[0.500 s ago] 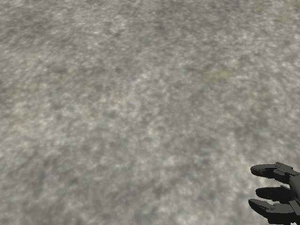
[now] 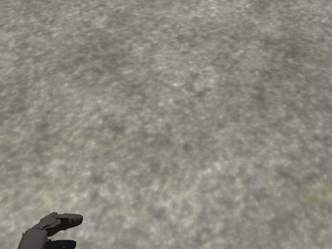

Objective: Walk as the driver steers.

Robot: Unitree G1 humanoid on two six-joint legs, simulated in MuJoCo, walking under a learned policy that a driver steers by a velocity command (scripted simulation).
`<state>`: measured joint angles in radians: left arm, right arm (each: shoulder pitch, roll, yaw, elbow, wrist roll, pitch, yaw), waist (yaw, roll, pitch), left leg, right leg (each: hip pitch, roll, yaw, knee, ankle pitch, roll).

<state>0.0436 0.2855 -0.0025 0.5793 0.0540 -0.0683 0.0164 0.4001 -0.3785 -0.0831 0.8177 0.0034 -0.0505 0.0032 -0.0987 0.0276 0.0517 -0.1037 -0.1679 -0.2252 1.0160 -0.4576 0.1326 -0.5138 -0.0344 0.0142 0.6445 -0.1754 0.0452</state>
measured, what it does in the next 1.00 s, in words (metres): walks ahead, turning left: left foot, then right foot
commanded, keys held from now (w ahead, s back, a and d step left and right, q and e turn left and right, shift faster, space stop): q+shift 0.18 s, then shift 0.50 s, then q+shift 0.12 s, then w+q+shift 0.20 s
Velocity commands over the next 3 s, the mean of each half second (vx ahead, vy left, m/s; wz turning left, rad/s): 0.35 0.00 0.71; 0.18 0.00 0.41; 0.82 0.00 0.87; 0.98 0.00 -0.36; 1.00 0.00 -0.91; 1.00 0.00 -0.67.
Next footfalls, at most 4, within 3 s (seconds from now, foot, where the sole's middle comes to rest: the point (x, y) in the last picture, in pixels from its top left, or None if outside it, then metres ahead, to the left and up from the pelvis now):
0.32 left None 0.41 0.10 -0.75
0.72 right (198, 236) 0.47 -0.14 -0.75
1.16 left None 0.40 0.17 -0.75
1.60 right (53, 176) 0.79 0.45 -0.75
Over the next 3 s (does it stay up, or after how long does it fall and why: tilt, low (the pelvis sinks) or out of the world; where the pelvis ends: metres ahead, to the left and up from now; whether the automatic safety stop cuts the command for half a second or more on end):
stays up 1.58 1.11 0.03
